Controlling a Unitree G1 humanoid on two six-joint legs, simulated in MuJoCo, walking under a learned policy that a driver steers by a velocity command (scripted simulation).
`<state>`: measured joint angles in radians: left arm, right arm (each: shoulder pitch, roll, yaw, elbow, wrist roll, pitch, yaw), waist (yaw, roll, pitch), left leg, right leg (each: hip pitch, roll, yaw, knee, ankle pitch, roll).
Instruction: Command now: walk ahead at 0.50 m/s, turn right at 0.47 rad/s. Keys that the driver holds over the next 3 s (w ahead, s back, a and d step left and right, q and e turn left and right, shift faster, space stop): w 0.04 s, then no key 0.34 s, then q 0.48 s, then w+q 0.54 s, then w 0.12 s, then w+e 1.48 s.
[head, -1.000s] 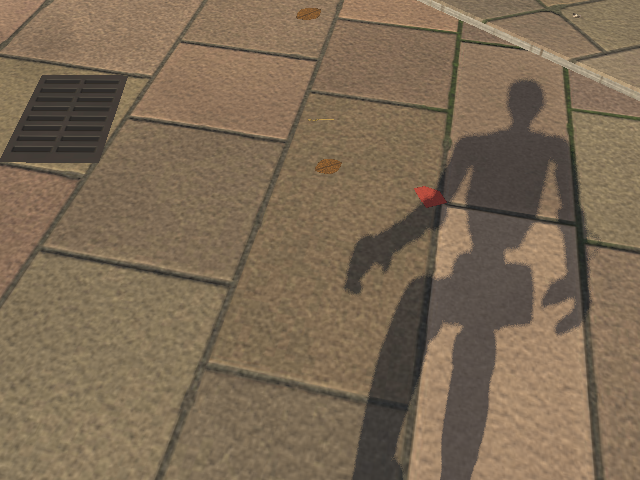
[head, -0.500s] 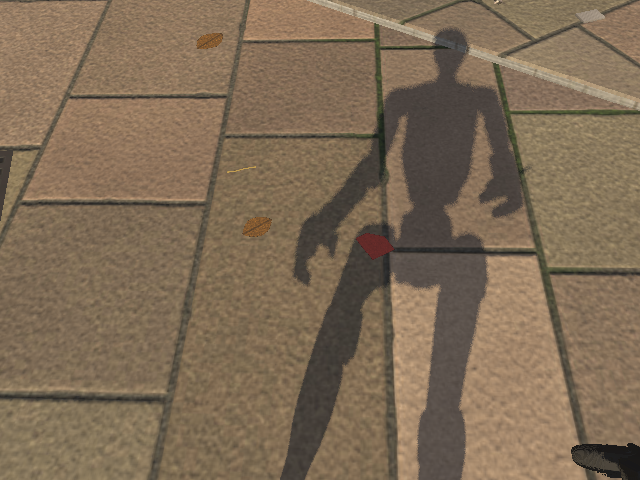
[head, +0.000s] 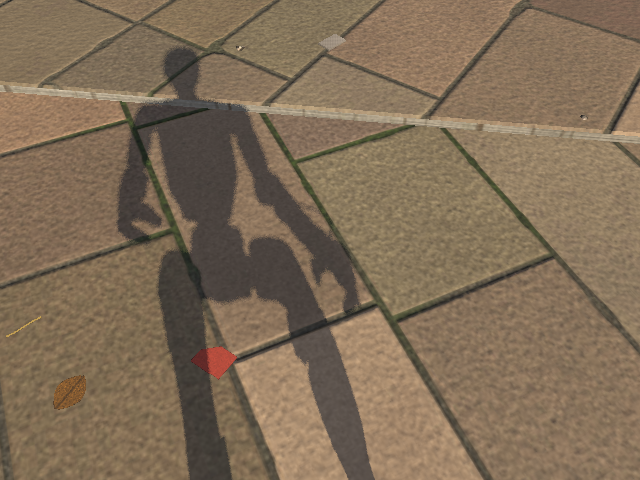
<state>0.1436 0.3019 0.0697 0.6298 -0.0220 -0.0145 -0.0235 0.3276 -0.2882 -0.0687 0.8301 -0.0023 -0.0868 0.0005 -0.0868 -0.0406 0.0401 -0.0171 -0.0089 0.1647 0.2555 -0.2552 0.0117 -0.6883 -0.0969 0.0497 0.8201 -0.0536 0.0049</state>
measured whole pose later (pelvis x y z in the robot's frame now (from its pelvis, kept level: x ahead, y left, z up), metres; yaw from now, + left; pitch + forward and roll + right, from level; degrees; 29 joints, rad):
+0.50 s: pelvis +0.19 -0.05 +0.00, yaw -4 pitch +1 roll -2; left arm 0.15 0.24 0.04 0.79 0.03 -0.03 0.00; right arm 0.17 -0.28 -0.04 0.85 0.00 0.01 -0.03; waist 0.00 0.05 0.03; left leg -0.44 0.09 -0.03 0.70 -0.25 -0.06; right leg -0.25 0.07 -0.05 0.40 -0.17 -0.06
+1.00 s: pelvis +0.23 -0.07 +0.00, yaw +13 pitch +2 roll +0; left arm 0.19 0.27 0.07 0.81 0.01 -0.01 0.03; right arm 0.17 -0.33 -0.09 0.77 0.02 0.03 -0.03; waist 0.00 0.04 0.00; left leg -0.50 -0.04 -0.12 0.92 -0.40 0.00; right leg -0.23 0.02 0.00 0.44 -0.24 -0.04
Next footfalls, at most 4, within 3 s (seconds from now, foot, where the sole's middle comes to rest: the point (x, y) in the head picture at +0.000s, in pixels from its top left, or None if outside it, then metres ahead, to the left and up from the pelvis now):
0.14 right None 0.26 -0.14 -0.78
0.56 left None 0.29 0.09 -0.78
0.90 right None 0.29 -0.16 -0.78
1.42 left None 0.40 0.19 -0.78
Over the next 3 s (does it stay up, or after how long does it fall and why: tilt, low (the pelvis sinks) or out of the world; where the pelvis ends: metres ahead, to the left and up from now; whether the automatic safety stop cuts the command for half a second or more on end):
stays up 1.15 0.28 -0.02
